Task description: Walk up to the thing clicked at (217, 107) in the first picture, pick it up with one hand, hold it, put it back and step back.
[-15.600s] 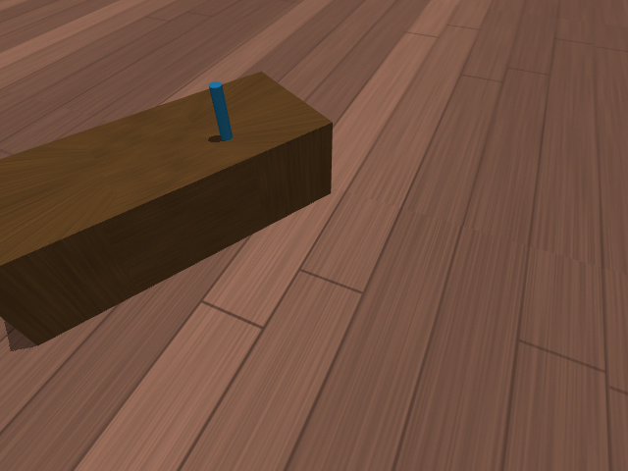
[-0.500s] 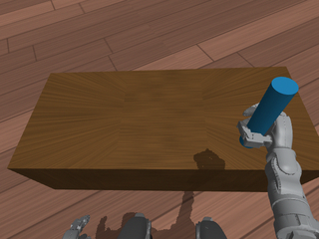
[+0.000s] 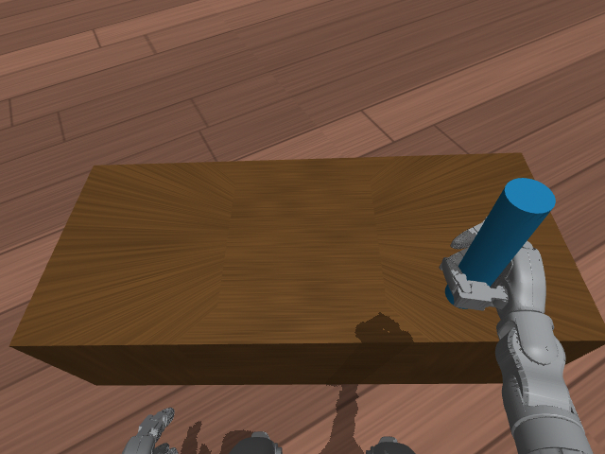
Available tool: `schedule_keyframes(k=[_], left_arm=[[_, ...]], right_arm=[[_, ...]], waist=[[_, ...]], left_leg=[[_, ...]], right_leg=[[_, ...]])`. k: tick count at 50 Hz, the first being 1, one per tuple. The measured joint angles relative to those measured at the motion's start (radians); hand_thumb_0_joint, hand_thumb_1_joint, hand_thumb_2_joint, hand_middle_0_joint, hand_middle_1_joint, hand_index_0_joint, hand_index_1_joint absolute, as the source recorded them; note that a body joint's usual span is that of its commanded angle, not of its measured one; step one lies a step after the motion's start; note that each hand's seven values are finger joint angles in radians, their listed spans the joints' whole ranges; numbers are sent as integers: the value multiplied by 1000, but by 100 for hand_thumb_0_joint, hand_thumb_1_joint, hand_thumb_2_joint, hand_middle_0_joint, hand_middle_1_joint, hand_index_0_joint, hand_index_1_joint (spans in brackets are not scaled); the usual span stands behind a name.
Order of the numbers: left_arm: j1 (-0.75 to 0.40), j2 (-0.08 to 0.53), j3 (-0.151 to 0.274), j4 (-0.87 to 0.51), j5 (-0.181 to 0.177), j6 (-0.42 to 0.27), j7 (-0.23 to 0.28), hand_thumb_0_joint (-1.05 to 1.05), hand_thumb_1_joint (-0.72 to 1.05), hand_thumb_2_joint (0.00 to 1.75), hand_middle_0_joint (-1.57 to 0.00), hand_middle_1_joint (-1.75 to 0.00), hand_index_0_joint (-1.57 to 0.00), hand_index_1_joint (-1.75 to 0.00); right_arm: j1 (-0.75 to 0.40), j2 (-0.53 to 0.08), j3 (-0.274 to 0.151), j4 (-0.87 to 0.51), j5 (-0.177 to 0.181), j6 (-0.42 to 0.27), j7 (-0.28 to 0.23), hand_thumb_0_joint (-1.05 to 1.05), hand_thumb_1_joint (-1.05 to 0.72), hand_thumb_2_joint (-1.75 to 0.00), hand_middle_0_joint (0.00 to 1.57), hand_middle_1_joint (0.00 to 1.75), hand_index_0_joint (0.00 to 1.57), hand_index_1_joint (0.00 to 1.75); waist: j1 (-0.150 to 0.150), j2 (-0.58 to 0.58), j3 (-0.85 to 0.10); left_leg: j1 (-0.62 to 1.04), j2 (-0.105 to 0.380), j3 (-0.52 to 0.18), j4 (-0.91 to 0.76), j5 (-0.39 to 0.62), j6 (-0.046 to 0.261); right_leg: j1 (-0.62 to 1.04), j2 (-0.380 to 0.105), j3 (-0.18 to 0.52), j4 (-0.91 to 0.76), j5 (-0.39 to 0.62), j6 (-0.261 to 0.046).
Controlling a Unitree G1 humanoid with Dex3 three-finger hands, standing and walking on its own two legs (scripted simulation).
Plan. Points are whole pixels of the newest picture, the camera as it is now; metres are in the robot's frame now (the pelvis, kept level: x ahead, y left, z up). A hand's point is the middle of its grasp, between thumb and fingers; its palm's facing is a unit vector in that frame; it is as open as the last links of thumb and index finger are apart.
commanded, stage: lift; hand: right
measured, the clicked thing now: (488, 254) +0.35 -0.19 +0.07
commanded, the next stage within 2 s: hold in 0.14 s
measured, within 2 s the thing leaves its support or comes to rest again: neither
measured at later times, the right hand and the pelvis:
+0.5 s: hand (475, 276) +0.33 -0.18 +0.05, palm faces +0.12 +0.99 +0.00, open 6.0 cm; pelvis +0.00 +0.00 +0.01, yaw +0 degrees
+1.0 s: hand (473, 273) +0.33 -0.17 +0.06, palm faces +0.12 +0.99 +0.00, open 6.0 cm; pelvis +0.00 +0.00 +0.02, yaw +0 degrees
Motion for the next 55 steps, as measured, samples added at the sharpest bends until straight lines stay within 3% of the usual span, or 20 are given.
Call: schedule_keyframes(k=[31, 55], left_arm=[[-7, -12, -6, -2, -2, -2, 2, 1, 89, 91, -20, -31, -20, -31], [-13, -10, -6, 3, -3, -8, 5, 1, 89, 91, -20, -31, -20, -31]], right_arm=[[80, 15, 46, -85, -1, 27, -29, 0, -3, -122, 97, 117, 99, 116], [83, 18, 49, -101, -4, 46, -46, 0, -3, -122, 97, 117, 99, 116]], waist=[[-20, 0, 19], [-19, 1, 36]], left_leg=[[109, 5, -5, -83, 33, -5], [157, 2, -3, -123, 47, -2]], right_leg=[[109, 7, -8, -82, 32, -5], [160, 5, -8, -127, 49, -1]])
